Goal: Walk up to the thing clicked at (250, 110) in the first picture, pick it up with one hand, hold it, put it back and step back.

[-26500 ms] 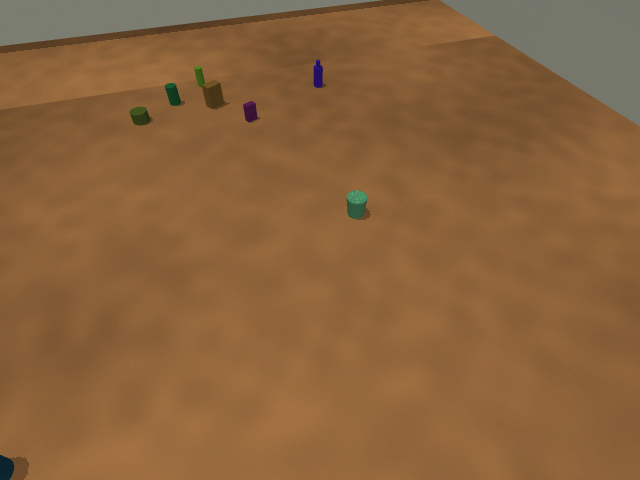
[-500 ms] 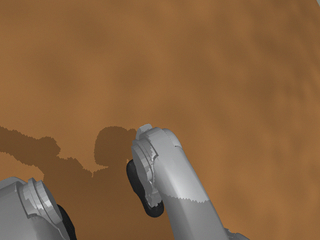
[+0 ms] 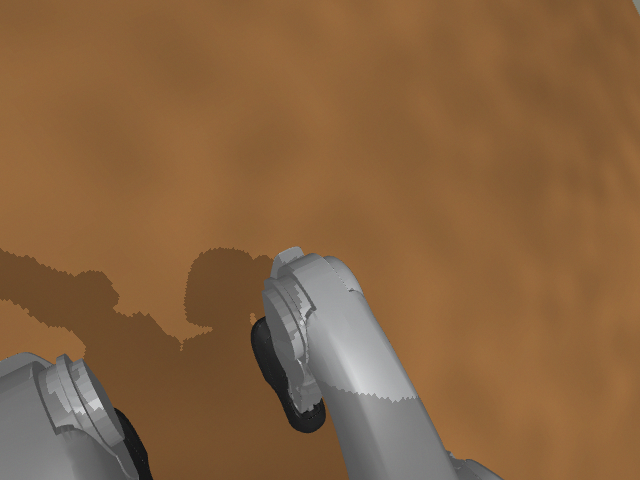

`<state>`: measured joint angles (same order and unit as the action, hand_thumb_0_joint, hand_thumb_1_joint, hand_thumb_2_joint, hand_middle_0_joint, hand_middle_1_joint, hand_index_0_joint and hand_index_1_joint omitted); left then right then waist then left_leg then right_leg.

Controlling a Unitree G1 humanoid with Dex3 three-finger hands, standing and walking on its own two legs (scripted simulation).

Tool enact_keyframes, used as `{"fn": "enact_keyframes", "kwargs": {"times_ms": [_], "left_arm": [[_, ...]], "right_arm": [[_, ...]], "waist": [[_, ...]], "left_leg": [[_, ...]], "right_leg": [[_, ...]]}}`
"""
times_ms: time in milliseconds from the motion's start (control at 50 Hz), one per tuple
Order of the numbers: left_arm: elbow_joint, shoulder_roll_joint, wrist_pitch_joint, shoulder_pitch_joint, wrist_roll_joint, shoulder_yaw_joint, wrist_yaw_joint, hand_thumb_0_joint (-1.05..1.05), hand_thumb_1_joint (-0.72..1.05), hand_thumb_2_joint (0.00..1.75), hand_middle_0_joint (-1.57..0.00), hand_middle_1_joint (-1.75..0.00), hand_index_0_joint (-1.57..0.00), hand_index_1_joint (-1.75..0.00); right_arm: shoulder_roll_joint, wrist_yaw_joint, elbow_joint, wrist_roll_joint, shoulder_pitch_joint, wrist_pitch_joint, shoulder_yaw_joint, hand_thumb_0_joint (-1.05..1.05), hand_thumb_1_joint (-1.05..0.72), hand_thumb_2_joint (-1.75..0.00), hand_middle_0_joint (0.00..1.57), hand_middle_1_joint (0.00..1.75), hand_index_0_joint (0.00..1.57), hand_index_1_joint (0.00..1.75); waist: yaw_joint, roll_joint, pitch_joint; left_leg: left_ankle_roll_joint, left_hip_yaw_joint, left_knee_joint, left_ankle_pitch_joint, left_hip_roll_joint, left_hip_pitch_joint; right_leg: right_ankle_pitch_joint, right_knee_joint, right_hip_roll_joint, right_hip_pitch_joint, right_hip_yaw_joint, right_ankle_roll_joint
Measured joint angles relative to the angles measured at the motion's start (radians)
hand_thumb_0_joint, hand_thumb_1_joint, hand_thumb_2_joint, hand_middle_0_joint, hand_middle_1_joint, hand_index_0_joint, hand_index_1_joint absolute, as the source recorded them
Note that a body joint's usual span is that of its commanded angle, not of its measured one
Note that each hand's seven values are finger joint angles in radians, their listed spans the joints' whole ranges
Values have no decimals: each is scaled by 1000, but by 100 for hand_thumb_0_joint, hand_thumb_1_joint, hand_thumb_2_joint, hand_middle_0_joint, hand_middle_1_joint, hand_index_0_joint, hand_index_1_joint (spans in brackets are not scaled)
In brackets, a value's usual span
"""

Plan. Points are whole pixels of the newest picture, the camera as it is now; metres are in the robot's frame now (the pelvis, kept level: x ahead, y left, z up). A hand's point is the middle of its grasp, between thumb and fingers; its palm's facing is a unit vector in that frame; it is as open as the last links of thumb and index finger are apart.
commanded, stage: open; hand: left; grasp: from above
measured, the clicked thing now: out of the picture +0.46 +0.33 -0.27
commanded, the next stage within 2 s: withdraw in 0.32 s
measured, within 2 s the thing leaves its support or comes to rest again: neither
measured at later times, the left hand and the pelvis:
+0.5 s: hand out of the picture +0.45 +0.32 -0.23, palm faces -0.29 -0.32 -0.90, open 12.1 cm; pelvis +0.00 +0.00 +0.00, yaw +0 degrees
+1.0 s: hand out of the picture +0.42 +0.33 -0.08, palm faces -0.49 -0.18 -0.85, open 12.6 cm; pelvis -0.01 +0.00 +0.04, yaw +6 degrees
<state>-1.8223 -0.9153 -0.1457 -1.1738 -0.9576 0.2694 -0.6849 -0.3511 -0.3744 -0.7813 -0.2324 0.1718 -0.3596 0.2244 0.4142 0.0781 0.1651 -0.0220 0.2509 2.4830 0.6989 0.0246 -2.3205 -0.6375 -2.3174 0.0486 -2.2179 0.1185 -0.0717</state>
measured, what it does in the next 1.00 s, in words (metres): stands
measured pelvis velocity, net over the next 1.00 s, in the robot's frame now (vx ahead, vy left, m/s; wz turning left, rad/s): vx -0.01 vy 0.00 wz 0.11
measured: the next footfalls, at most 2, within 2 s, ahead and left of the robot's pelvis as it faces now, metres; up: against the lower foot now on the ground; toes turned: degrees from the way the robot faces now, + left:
none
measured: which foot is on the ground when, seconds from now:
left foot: down 0.00-1.00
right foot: down 0.00-1.00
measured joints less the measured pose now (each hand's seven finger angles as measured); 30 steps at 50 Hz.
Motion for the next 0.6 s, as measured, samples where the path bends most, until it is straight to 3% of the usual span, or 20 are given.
{"fn": "enact_keyframes", "kwargs": {"times_ms": [280,440,600], "left_arm": [[0,-9,16,-5,-5,-18,0,0,-20,82,-45,-69,-41,-72],[1,-14,11,-7,-5,-6,-6,0,-23,88,-42,-73,-37,-76],[81,13,-7,5,10,1,15,0,-26,84,-35,-75,-33,-76]], "right_arm": [[-8,14,-2,1,9,-2,6,0,-90,-89,20,30,20,30],[-11,13,5,1,14,-3,8,0,-90,-89,20,30,20,30],[-3,11,3,5,28,7,-7,0,-91,-89,20,30,20,30]], "waist": [[1,10,10],[8,9,14],[-6,5,1]], "left_leg": [[-3,2,-10,-5,2,9],[-3,4,-13,-1,3,12],[-4,-1,-22,-3,3,13]], "right_leg": [[7,10,1,7,3,5],[4,16,1,11,6,4],[5,20,-1,10,2,6]]}}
